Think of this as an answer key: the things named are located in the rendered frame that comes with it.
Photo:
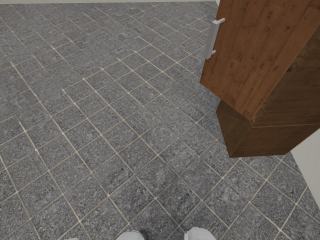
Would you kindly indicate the robot right thigh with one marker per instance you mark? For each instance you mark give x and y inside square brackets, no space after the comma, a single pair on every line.
[198,234]

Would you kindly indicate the handle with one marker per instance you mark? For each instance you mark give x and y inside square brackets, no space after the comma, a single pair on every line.
[211,38]

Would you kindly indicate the left robot foot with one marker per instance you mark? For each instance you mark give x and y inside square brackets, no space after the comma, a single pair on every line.
[144,234]

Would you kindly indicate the cupboard door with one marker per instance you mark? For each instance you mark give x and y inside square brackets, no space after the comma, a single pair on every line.
[255,46]

